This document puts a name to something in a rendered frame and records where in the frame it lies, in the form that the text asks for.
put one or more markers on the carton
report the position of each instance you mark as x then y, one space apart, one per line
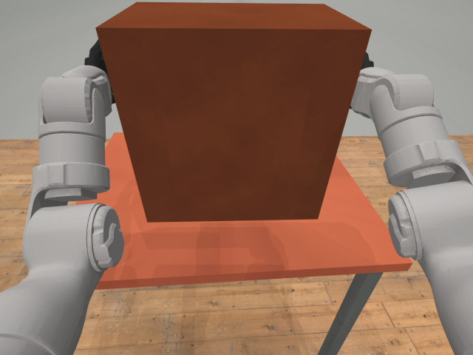
232 111

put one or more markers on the right robot forearm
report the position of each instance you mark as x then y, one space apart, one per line
416 145

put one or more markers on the table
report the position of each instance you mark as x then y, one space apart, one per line
349 237

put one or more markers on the left robot forearm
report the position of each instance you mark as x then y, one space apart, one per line
72 112

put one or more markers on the robot left upper arm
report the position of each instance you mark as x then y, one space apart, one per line
67 250

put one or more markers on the robot right upper arm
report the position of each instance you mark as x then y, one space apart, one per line
434 225

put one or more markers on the left robot hand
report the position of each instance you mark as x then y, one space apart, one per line
96 59

